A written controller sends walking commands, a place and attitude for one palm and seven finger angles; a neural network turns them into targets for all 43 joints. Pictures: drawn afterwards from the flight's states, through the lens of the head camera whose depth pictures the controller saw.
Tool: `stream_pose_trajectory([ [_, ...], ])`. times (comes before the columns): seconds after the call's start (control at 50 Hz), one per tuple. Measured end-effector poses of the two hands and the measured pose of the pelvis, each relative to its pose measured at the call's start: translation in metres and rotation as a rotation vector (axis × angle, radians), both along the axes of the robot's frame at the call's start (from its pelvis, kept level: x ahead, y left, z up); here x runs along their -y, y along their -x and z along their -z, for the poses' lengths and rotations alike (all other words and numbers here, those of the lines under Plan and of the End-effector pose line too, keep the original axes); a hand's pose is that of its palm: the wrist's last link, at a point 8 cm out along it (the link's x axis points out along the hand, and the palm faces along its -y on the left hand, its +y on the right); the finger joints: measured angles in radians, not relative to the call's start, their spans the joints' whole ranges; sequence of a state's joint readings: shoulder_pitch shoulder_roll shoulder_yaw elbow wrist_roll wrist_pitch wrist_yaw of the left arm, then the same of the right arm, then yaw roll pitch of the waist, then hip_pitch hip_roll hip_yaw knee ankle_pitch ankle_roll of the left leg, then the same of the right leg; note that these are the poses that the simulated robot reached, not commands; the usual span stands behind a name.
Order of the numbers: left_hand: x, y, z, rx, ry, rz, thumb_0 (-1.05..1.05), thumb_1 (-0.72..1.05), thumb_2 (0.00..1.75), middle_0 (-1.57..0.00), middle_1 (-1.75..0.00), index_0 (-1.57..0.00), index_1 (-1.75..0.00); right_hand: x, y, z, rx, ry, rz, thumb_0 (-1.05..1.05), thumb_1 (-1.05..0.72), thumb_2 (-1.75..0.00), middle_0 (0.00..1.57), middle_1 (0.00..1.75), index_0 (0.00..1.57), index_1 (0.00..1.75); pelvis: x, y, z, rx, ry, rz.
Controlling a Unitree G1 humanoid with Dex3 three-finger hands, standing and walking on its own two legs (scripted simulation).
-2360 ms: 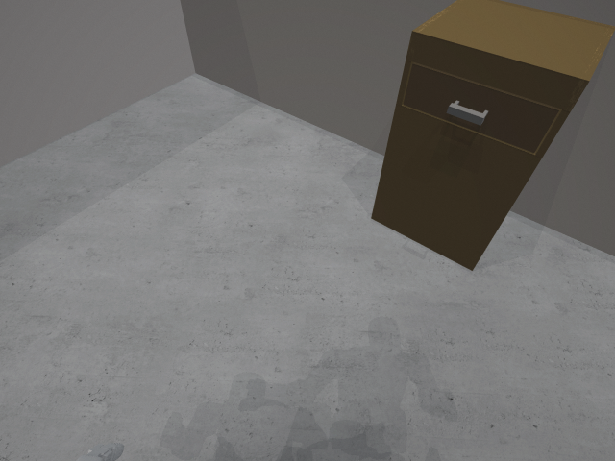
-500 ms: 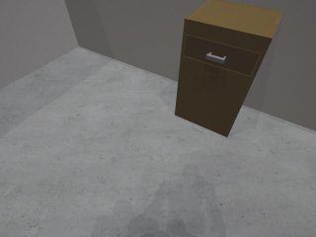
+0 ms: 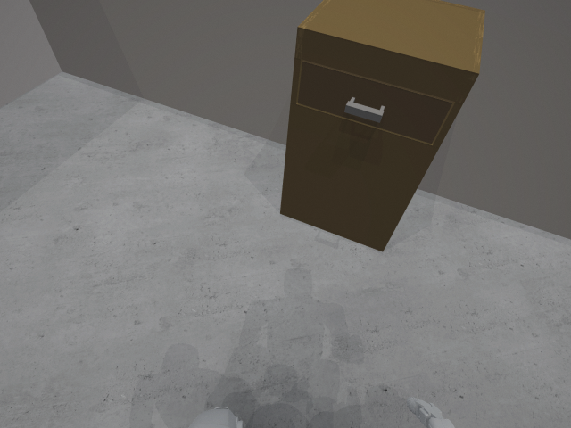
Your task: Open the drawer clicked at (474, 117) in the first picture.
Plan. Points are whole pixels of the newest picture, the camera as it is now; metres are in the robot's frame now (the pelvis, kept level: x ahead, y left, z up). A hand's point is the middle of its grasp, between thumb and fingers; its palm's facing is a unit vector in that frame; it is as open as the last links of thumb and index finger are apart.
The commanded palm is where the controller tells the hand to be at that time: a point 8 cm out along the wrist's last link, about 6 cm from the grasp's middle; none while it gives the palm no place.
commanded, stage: walk to a spot facing it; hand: left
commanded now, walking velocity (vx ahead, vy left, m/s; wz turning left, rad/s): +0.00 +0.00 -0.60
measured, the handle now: (365, 108) +0.96 -0.14 -0.10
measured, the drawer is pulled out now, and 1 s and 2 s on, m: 0.00 0.00 0.00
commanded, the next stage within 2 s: turn to face it in 0.14 s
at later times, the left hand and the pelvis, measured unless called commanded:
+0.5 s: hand (219, 334) +0.28 +0.14 -0.14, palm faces -0.26 -0.94 -0.24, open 7.4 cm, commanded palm none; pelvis +0.11 -0.01 +0.01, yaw -13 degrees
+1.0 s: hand (224, 312) +0.32 +0.14 -0.16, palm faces -0.33 -0.94 -0.11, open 7.4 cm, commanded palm none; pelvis +0.24 -0.02 +0.03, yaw -19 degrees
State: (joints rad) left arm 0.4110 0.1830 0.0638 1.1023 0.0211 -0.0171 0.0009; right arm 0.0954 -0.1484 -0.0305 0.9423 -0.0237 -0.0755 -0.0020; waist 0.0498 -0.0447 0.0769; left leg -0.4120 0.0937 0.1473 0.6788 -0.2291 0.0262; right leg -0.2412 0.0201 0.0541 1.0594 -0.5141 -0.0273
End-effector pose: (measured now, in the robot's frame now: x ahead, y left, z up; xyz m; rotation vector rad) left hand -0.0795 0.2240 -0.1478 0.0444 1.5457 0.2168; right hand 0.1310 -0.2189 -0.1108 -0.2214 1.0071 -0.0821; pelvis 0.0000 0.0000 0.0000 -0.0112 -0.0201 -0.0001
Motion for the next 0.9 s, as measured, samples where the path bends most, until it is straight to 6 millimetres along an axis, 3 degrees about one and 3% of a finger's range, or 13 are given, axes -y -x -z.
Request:
stream_pose_trajectory([
  [0.08, -0.031, -0.094, -0.011, 0.144, -0.039, 0.091, 0.01, 0.91, 0.9, -0.2, -0.29, -0.2, -0.3, -0.005, 0.018, -0.003, -0.064, -0.006, 0.083, 0.0, -0.91, -0.9, 0.2, 0.3, 0.2, 0.3, -0.008, -0.021, -0.011, 0.008, -0.009, 0.047],
  [0.16, -0.042, -0.185, -0.03, 0.287, -0.066, 0.18, 0.0, 0.91, 0.9, -0.19, -0.29, -0.19, -0.3, 0.009, 0.041, -0.003, -0.131, 0.013, 0.2, -0.01, -0.94, -0.9, 0.2, 0.3, 0.2, 0.3, -0.013, -0.041, -0.018, 0.004, -0.015, 0.099],
  [0.26, -0.027, -0.279, -0.047, 0.402, -0.083, 0.312, 0.0, 0.91, 0.9, -0.19, -0.29, -0.19, -0.3, 0.025, 0.069, 0.008, -0.224, 0.005, 0.306, -0.01, -0.93, -0.9, 0.2, 0.3, 0.2, 0.3, -0.01, -0.064, -0.017, 0.005, -0.025, 0.16],
  [0.36, 0.007, -0.345, -0.047, 0.485, -0.096, 0.435, 0.0, 0.91, 0.9, -0.19, -0.29, -0.19, -0.3, 0.04, 0.088, 0.032, -0.308, -0.028, 0.384, 0.0, -0.92, -0.9, 0.2, 0.3, 0.2, 0.3, 0.007, -0.09, -0.001, 0.001, -0.032, 0.203],
  [0.42, 0.023, -0.36, -0.045, 0.5, -0.081, 0.461, 0.0, 0.91, 0.9, -0.2, -0.29, -0.2, -0.3, 0.043, 0.089, 0.035, -0.353, -0.032, 0.404, 0.0, -0.91, -0.9, 0.19, 0.3, 0.19, 0.3, 0.011, -0.096, -0.001, 0.0, -0.016, 0.215],
  [0.54, 0.038, -0.356, -0.038, 0.422, -0.018, 0.463, 0.0, 0.91, 0.9, -0.2, -0.3, -0.2, -0.3, 0.037, 0.062, 0.016, -0.32, -0.038, 0.409, 0.01, -0.91, -0.9, 0.19, 0.3, 0.19, 0.3, 0.011, -0.115, -0.014, -0.017, 0.0, 0.237],
  [0.6, 0.036, -0.35, -0.03, 0.378, 0.02, 0.449, 0.0, 0.9, 0.9, -0.2, -0.3, -0.2, -0.3, 0.03, 0.044, 0.006, -0.288, -0.031, 0.407, 0.01, -0.91, -0.9, 0.19, 0.3, 0.19, 0.3, 0.008, -0.126, -0.017, -0.025, 0.005, 0.246],
  [0.7, 0.014, -0.347, -0.008, 0.308, 0.052, 0.402, 0.0, 0.91, 0.9, -0.2, -0.3, -0.2, -0.3, 0.015, 0.018, -0.001, -0.236, 0.01, 0.413, 0.0, -0.91, -0.9, 0.19, 0.3, 0.2, 0.3, -0.005, -0.152, -0.011, -0.03, 0.028, 0.265],
  [0.8, 0.002, -0.358, -0.011, 0.212, 0.067, 0.423, 0.0, 0.91, 0.9, -0.2, -0.3, -0.2, -0.3, -0.009, 0.023, -0.013, -0.286, 0.005, 0.468, 0.0, -0.91, -0.9, 0.2, 0.3, 0.2, 0.3, -0.007, -0.182, -0.023, -0.03, 0.036, 0.288],
  [0.9, 0.005, -0.384, -0.018, 0.18, 0.062, 0.432, 0.0, 0.91, 0.9, -0.2, -0.29, -0.2, -0.3, -0.032, 0.038, -0.02, -0.415, -0.035, 0.518, 0.0, -0.9, -0.9, 0.2, 0.3, 0.2, 0.3, 0.0, -0.212, -0.031, -0.038, 0.042, 0.308],
])
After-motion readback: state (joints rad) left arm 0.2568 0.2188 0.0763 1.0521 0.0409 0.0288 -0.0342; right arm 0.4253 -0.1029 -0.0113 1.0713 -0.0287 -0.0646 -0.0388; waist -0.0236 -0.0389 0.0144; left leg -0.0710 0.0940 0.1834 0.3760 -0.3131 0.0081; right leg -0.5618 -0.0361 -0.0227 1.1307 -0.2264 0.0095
